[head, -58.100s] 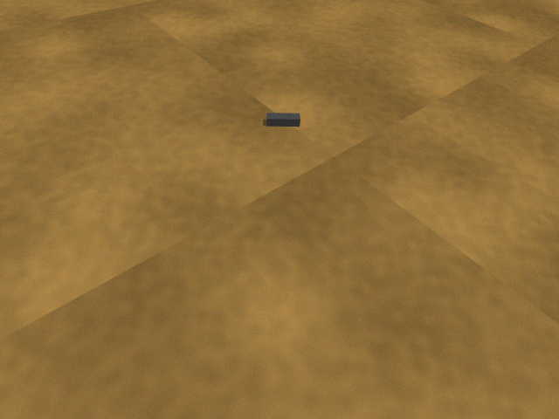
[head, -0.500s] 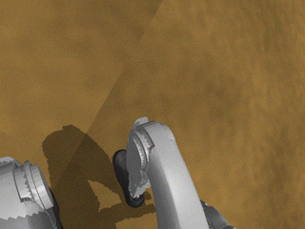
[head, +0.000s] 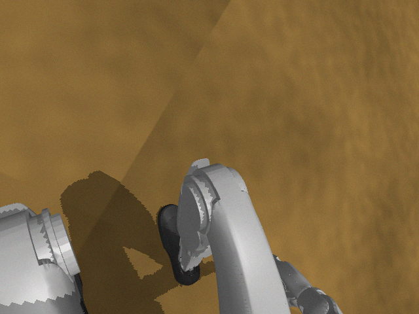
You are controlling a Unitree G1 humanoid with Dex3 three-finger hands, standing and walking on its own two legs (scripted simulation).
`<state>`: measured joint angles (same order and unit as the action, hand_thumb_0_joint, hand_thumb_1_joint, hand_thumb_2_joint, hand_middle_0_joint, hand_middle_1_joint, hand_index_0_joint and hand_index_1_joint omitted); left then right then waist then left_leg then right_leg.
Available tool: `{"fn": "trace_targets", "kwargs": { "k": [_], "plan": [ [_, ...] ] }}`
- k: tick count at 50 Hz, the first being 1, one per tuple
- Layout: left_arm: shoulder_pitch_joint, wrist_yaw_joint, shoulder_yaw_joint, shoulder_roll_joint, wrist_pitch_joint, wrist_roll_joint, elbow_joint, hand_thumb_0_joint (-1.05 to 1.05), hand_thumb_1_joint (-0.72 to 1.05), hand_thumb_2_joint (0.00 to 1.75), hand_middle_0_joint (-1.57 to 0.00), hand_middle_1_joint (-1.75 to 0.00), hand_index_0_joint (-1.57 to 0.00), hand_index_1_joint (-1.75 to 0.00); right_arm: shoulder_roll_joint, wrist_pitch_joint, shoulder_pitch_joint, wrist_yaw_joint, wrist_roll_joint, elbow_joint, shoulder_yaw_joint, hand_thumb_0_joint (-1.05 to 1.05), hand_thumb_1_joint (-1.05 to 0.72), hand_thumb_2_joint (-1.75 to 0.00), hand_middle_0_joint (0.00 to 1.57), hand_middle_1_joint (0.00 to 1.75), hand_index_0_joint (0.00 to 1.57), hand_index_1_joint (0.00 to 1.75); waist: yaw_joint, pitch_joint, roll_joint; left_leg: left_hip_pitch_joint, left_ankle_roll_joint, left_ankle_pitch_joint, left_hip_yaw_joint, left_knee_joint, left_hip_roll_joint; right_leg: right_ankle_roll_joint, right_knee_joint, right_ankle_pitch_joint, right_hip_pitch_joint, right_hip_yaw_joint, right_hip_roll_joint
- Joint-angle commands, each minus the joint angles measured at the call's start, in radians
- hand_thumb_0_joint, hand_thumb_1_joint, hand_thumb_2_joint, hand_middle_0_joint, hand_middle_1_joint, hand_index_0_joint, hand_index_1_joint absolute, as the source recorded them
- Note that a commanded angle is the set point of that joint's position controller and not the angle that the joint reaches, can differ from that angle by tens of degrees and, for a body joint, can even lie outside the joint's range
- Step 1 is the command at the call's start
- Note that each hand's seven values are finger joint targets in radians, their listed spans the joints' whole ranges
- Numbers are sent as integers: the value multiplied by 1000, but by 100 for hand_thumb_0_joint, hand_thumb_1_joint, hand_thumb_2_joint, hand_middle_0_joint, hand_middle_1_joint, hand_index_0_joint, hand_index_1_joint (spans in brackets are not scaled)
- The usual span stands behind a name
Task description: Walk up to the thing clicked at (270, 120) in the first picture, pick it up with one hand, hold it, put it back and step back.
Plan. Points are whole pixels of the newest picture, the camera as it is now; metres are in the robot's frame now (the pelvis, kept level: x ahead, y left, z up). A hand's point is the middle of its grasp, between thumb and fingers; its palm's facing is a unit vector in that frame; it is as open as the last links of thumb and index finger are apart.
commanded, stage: rest palm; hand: left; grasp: from above
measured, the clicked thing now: out of the picture +0.46 +0.42 -0.29
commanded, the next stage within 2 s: close in 1.46 s
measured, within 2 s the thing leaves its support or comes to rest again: neither
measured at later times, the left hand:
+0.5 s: hand out of the picture +0.45 +0.41 -0.24, palm faces -0.42 -0.15 -0.89, open 14.3 cm
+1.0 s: hand out of the picture +0.44 +0.40 -0.24, palm faces -0.41 -0.17 -0.90, open 14.3 cm
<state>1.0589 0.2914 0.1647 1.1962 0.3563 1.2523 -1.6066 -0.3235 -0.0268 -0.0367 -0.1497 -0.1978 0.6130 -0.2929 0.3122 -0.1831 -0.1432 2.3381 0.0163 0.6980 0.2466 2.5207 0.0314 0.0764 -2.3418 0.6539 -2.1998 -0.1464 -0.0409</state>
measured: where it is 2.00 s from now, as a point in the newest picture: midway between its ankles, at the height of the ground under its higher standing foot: (131, 282)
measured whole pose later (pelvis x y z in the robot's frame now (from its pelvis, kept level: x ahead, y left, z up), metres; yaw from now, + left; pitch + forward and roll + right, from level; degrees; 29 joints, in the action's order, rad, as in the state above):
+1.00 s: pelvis +0.00 +0.00 -0.01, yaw -2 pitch +26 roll -16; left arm 1.04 0.48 0.20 1.24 0.34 1.31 -1.64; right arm -0.35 -0.11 -0.04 -0.18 -0.24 0.62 -0.33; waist 0.34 -0.20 -0.18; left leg 2.35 0.01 0.71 0.29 2.57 0.04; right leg 0.07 -2.36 0.64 -2.21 -0.18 -0.06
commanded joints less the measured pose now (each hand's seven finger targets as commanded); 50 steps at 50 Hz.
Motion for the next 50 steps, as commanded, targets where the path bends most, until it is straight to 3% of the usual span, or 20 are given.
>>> {"fn": "trace_targets", "kwargs": {
  "k": [1, 3, 5, 9, 12, 14, 17, 20, 23, 26, 30, 37, 39, 41, 42, 48, 50],
  "plan": [
    [226, 117, 52, 333, 93, 57, 174, 0, -58, 100, -6, -104, -6, -104, -330, 30, -184, 25, -22, 17, 84, 0, -91, -90, 20, 30, 20, 30, 34, 695, 577, -625, -13, -215, -78, -261, 33, -89, 175, -191, 298, -105, -36],
    [223, 177, 63, 325, 101, 77, 173, 0, -59, 101, -6, -103, -5, -104, -333, 34, -157, 24, -28, 21, 86, 0, -91, -90, 20, 30, 20, 30, 42, 711, 622, -678, -20, -257, -67, -268, 40, -91, 156, -211, 255, -118, -39],
    [219, 220, 52, 282, 89, 79, 113, 0, -60, 102, -6, -102, -5, -103, -333, 26, -151, 22, -33, 29, 82, 0, -91, -91, 20, 30, 20, 30, 61, 665, 628, -651, -23, -274, -56, -272, 41, -91, 146, -225, 213, -134, -38],
    [236, 288, 39, 294, 30, 132, 64, 0, -61, 105, -6, -99, -4, -101, -333, -1, -165, 23, -37, 39, 87, 0, -91, -91, 20, 30, 20, 30, 75, 625, 607, -598, -17, -269, -68, -248, 42, -91, 145, -245, 197, -130, -40],
    [252, 311, 47, 297, -21, 119, 39, 0, -60, 103, -6, -101, -5, -102, -337, -25, -165, 17, -37, 40, 91, 0, -91, -91, 20, 30, 20, 30, 68, 600, 619, -557, -19, -235, -71, -256, 40, -92, 145, -235, 192, -127, -40],
    [273, 302, 25, 285, -51, 115, 41, 0, -58, 101, -6, -102, -5, -103, -343, -46, -181, 10, -34, 36, 94, 0, -91, -90, 20, 30, 20, 30, 87, 592, 598, -550, -19, -215, -65, -255, 41, -89, 138, -226, 174, -130, -36],
    [276, 285, 30, 302, -87, 89, 22, 0, -56, 98, -6, -104, -6, -104, -351, -68, -174, 5, -29, 25, 99, 0, -91, -91, 20, 30, 20, 30, 76, 615, 589, -538, -19, -175, -53, -261, 42, -88, 136, -199, 169, -131, -34],
    [255, 245, 9, 294, -110, 76, 24, 0, -56, 98, -6, -106, -6, -106, -352, -84, -185, 1, -26, 15, 95, 0, -91, -91, 20, 30, 20, 30, 78, 627, 610, -553, -18, -196, -59, -254, 39, -89, 141, -210, 194, -122, -35],
    [216, 215, 48, 334, -119, 39, 36, 0, -56, 98, -6, -106, -6, -106, -336, -88, -182, -3, -21, 12, 76, 0, -91, -91, 20, 30, 20, 30, 56, 643, 582, -518, -14, -211, -61, -249, 40, -86, 148, -220, 239, -120, -36],
    [179, 191, 63, 344, -110, 19, 79, 0, -57, 98, -6, -105, -6, -105, -339, -83, -190, -1, -23, 17, 67, 0, -91, -91, 20, 30, 20, 30, 57, 675, 601, -560, -20, -294, -56, -239, 46, -85, 145, -269, 270, -121, -34],
    [152, 170, 88, 348, -83, -11, 106, 0, -58, 99, -6, -103, -5, -104, -347, -78, -197, -3, -21, 18, 62, 0, -91, -91, 20, 30, 20, 30, 58, 670, 575, -542, -19, -328, -61, -217, 46, -87, 153, -289, 298, -123, -37],
    [134, 178, 87, 349, -23, 4, 115, 0, -60, 102, -6, -100, -4, -102, -347, -64, -206, -7, -36, 21, 59, 0, -90, -91, 20, 30, 20, 30, 62, 649, 587, -546, -14, -285, -61, -227, 49, -86, 157, -255, 311, -130, -48],
    [143, 188, 84, 352, -13, 14, 108, 0, -60, 102, -6, -100, -4, -102, -337, -67, -206, -10, -35, 17, 47, 0, -90, -91, 20, 30, 20, 30, 69, 626, 565, -532, -11, -264, -60, -222, 49, -85, 158, -245, 301, -131, -47],
    [197, 202, 68, 339, -1, 14, 159, 0, -60, 103, -6, -99, -4, -101, -355, -70, -197, -8, -37, 20, 61, 0, -90, -91, 20, 30, 20, 30, 77, 635, 572, -536, -12, -250, -59, -221, 50, -85, 158, -240, 291, -134, -47],
    [170, 209, 69, 347, -4, 29, 114, 0, -59, 101, -6, -101, -5, -103, -353, -74, -198, -9, -37, 17, 59, 0, -90, -90, 20, 30, 20, 30, 72, 622, 576, -539, -12, -239, -60, -224, 48, -86, 156, -229, 282, -134, -48],
    [168, 239, 62, 336, -21, 42, 60, 0, -56, 100, -6, -102, -5, -103, -358, -84, -184, -11, -43, 20, 58, 0, -90, -90, 20, 30, 20, 30, 66, 604, 558, -513, -15, -212, -55, -235, 49, -86, 154, -216, 273, -146, -51],
    [182, 237, 37, 314, -36, 45, 56, 0, -56, 100, -6, -102, -5, -103, -357, -91, -189, -11, -40, 19, 60, 0, -90, -91, 20, 30, 20, 30, 75, 600, 548, -508, -10, -222, -63, -225, 46, -85, 160, -229, 274, -138, -49]
  ]
}}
